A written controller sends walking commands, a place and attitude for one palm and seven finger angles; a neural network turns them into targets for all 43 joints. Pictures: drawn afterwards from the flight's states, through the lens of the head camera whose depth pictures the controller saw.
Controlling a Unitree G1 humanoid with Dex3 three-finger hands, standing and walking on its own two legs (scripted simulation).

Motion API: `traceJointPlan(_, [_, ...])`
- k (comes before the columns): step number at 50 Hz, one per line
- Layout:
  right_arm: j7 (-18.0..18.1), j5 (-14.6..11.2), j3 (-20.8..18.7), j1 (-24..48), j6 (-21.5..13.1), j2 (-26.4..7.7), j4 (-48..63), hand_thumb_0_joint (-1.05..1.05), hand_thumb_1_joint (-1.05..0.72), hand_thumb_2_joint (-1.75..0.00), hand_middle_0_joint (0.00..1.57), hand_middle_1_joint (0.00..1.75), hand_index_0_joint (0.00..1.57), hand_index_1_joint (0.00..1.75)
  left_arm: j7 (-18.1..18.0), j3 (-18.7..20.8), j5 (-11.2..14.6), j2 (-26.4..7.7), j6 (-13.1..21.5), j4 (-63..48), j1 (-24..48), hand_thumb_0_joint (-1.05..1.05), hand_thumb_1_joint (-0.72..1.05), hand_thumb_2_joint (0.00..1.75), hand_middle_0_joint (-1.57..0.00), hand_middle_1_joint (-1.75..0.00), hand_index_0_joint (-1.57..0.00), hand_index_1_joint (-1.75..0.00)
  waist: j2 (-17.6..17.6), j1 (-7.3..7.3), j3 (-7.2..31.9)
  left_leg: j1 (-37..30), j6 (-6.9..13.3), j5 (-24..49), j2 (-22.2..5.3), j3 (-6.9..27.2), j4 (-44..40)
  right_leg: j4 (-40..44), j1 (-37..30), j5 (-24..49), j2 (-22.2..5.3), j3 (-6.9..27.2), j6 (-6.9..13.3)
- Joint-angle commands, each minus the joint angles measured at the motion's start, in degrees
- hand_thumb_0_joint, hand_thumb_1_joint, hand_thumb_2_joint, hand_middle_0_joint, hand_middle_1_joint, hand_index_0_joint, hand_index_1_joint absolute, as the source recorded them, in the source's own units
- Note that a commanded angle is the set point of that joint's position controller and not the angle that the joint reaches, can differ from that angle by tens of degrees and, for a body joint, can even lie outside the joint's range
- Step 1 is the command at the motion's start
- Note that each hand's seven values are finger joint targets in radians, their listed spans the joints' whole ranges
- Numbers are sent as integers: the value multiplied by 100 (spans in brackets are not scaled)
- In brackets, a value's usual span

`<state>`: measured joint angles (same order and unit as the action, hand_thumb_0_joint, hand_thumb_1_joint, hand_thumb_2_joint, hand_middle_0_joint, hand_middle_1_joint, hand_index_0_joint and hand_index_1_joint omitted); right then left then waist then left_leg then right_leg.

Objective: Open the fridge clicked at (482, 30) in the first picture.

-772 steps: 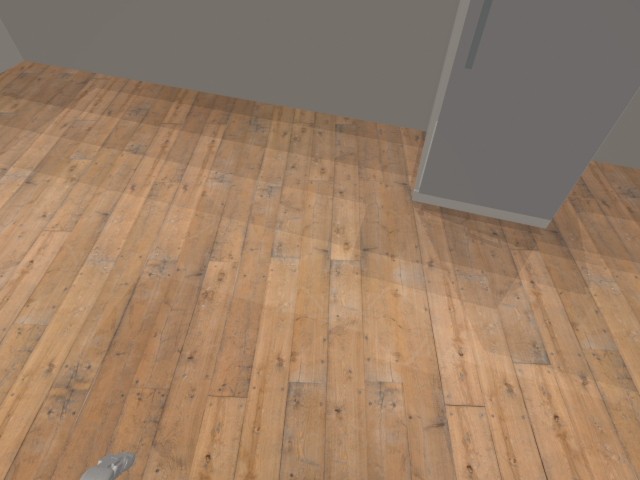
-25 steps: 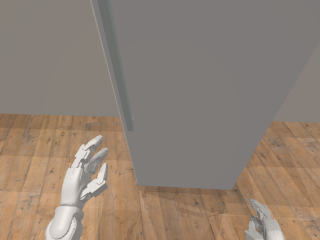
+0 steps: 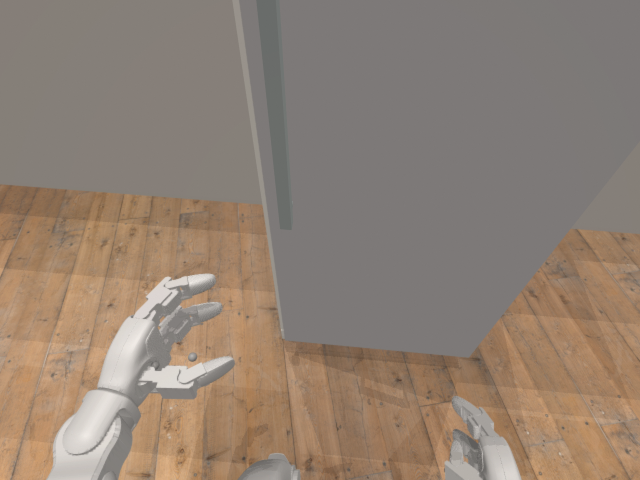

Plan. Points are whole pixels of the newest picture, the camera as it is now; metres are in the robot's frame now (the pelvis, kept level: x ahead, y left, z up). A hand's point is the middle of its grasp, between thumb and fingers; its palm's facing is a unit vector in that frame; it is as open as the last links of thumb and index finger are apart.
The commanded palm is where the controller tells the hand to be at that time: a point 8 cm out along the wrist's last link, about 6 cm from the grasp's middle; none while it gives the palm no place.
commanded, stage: raise the hand to about handle height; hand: left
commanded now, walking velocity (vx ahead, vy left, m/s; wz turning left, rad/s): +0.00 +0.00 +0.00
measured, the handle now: (279, 102) +0.55 +0.09 +0.19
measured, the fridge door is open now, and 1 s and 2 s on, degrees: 0 0 0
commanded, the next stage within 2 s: move the hooked fingers beside the handle in 1.30 s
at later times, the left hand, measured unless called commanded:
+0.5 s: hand (88, 296) +0.28 +0.26 +0.12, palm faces +0.04 -1.00 -0.07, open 13.6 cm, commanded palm +0.24 +0.31 +0.12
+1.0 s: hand (70, 275) +0.29 +0.27 +0.15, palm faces -0.03 -1.00 -0.06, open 14.0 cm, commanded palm +0.25 +0.32 +0.15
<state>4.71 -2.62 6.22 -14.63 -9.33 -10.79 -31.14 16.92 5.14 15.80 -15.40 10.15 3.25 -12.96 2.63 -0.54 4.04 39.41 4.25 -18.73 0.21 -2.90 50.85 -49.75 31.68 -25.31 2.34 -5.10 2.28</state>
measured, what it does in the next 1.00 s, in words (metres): stands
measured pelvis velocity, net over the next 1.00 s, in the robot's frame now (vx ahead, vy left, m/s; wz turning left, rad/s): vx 0.02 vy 0.00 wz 0.02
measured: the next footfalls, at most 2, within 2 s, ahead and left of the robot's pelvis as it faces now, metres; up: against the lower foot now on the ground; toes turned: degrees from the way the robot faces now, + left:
none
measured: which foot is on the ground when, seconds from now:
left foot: down 0.00-1.00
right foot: down 0.00-1.00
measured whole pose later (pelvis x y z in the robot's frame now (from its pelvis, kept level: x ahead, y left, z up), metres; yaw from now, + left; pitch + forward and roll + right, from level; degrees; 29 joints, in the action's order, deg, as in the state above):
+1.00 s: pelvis +0.02 +0.00 +0.04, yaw +1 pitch +1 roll -2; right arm 5.8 -3.6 4.3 -14.2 -13.9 -17.0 -34.4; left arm 31.7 23.5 20.5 -26.5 2.8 16.7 2.3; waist 2.9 1.7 0.7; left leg 23.4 3.9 -13.2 1.4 -2.1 35.0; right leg -32.7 15.2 -19.1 2.2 -5.1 2.2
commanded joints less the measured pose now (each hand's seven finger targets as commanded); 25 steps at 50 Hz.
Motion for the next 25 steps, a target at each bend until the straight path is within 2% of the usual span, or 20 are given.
traceJointPlan(1, [41,54,-562,727,-465,-883,958,0,-90,-90,20,30,20,30,-702,1219,342,-725,579,-1913,176,0,-6,49,-27,-92,-27,-92,60,331,1069,-1644,-310,375,-158,741,-1184,995,-139,612,-39,139,-69])
traceJointPlan(3, [-32,147,-577,572,-529,-974,840,0,-90,-90,20,30,20,30,-810,1149,127,-869,961,-1983,381,0,-10,47,-27,-94,-27,-94,105,193,868,-1642,-307,420,-193,820,-1167,892,68,599,1,110,-46])
traceJointPlan(5, [-90,164,-603,431,-612,-1043,725,0,-90,-90,20,30,20,30,-661,832,-33,-732,1229,-1775,445,0,-15,45,-27,-98,-27,-98,266,22,818,-1773,-308,376,-209,852,-1143,860,291,524,3,96,-57])
traceJointPlan(7, [-85,124,-630,386,-669,-1142,674,0,-90,-90,20,30,20,30,-347,618,-31,-644,1236,-1451,492,0,-20,43,-28,-100,-28,-100,243,-96,708,-1786,-309,150,-220,901,-1165,925,386,418,-4,97,-86])
traceJointPlan(8, [-61,97,-644,374,-678,-1204,677,0,-90,-90,20,30,20,30,-159,633,33,-693,1134,-1298,599,0,-22,42,-28,-102,-28,-102,-28,-118,710,-1722,-278,105,-199,924,-1177,989,298,446,12,123,-90])
traceJointPlan(10, [18,13,-699,356,-759,-1263,663,0,-90,-90,20,30,20,30,144,872,156,-959,931,-1270,742,0,-27,40,-28,-105,-28,-105,30,-37,1051,-1901,-284,180,-161,876,-1244,1136,20,530,-15,167,-96])
traceJointPlan(12, [79,-32,-704,384,-819,-1277,678,0,-90,-90,20,30,20,30,278,1145,267,-1174,663,-1282,766,0,-31,38,-29,-108,-29,-108,65,65,1198,-2116,-303,272,-172,930,-1388,1223,-161,658,-25,138,-101])
traceJointPlan(13, [90,-25,-682,396,-825,-1310,653,0,-90,-90,20,30,20,30,284,1365,300,-1395,557,-1265,792,0,-34,37,-29,-110,-29,-110,119,129,1146,-2168,-324,327,-180,997,-1469,1232,-243,720,-6,117,-73])
traceJointPlan(15, [108,-17,-662,481,-842,-1265,676,0,-90,-90,20,30,20,30,199,1565,367,-1494,484,-1565,978,0,-38,35,-29,-112,-29,-112,418,204,1196,-2480,-393,478,-212,1080,-1636,1252,-306,819,-19,66,-58])
traceJointPlan(17, [104,0,-629,485,-830,-1237,646,0,-90,-90,20,30,20,30,78,1677,399,-1504,473,-1577,1142,0,-43,33,-29,-115,-29,-115,386,199,968,-2615,-450,551,-263,1166,-1782,1306,-302,864,0,8,-52])
traceJointPlan(18, [94,39,-606,481,-819,-1263,646,0,-90,-90,20,30,20,30,44,1819,404,-1648,443,-1512,1220,0,-45,32,-30,-117,-30,-117,385,240,875,-2574,-458,620,-243,1164,-1823,1342,-372,916,27,16,-26])
traceJointPlan(21, [83,22,-597,461,-780,-1240,583,0,-90,-90,20,30,20,30,112,1761,415,-1510,351,-1151,1387,0,-50,30,-30,-120,-30,-120,423,172,694,-2704,-473,770,-249,1097,-1887,1484,-406,1030,21,13,-42])
traceJointPlan(22, [89,10,-597,449,-765,-1265,577,0,-90,-90,20,30,20,30,196,1695,396,-1492,292,-1017,1444,0,-50,30,-30,-120,-30,-120,315,139,658,-2721,-461,732,-259,1110,-1911,1525,-413,1025,19,17,-55])
traceJointPlan(24, [98,-20,-583,449,-745,-1294,584,0,-90,-90,20,30,20,30,415,1621,389,-1507,94,-790,1611,0,-50,30,-30,-120,-30,-120,397,150,672,-2815,-460,926,-232,1066,-1937,1614,-524,1161,24,48,-40])
traceJointPlan(25, [114,-26,-585,436,-735,-1300,586,0,-90,-90,20,30,20,30,527,1667,399,-1586,-22,-679,1672,0,-50,30,-30,-120,-30,-120,325,166,741,-2858,-444,951,-219,1040,-1951,1665,-578,1218,23,60,-50])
